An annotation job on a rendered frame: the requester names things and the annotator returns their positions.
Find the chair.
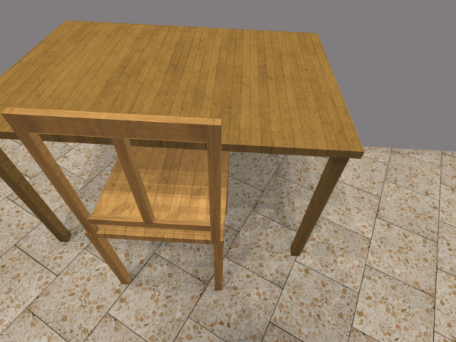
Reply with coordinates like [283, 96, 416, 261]
[1, 107, 229, 291]

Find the table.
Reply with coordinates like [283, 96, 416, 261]
[0, 20, 365, 257]

